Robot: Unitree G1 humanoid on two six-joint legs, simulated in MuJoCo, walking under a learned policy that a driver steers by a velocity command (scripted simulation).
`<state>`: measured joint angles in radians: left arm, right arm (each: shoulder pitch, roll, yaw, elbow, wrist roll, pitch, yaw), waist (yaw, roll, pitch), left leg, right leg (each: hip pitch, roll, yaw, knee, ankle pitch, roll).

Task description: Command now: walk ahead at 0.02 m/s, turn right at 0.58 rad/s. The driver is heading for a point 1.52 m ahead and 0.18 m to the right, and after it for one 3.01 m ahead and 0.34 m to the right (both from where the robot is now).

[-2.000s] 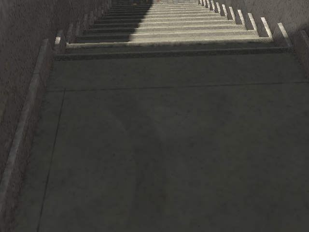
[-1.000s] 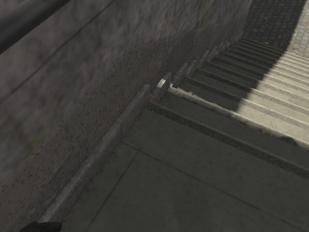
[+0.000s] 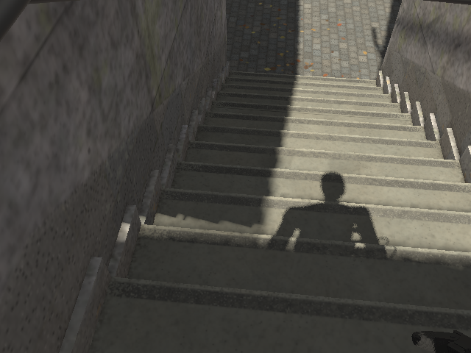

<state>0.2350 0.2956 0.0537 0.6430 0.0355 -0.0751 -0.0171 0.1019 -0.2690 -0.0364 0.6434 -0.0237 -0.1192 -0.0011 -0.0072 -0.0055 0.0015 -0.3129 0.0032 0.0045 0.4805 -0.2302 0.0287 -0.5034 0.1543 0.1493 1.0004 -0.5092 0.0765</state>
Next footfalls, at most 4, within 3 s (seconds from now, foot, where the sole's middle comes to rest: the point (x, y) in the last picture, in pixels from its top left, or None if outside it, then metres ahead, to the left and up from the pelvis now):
0.28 right None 0.05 -0.17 -0.77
0.76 left None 0.08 0.07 -0.77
2.34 left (285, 337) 0.51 -0.11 -0.77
2.76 right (357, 320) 0.56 -0.32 -0.78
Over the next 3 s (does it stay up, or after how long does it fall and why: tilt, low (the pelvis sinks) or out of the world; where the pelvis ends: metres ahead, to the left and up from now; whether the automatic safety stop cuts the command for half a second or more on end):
stays up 0.63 -0.22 -0.06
